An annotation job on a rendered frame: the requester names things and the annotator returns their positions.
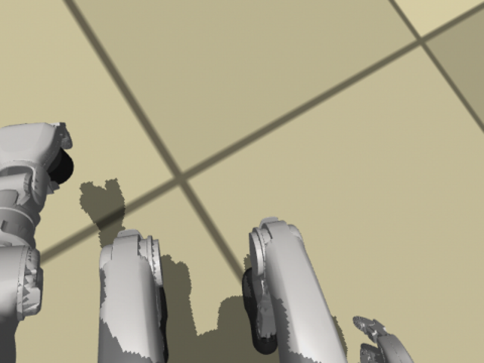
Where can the left robot hand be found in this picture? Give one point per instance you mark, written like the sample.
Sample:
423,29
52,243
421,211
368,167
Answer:
34,142

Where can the tin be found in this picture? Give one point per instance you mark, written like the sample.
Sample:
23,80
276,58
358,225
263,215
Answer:
61,168

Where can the left robot arm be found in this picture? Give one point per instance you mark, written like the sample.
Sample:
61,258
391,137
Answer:
23,192

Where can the right robot hand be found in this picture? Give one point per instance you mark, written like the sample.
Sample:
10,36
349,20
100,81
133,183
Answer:
390,349

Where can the right robot foot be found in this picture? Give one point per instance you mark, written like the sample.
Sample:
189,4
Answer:
263,345

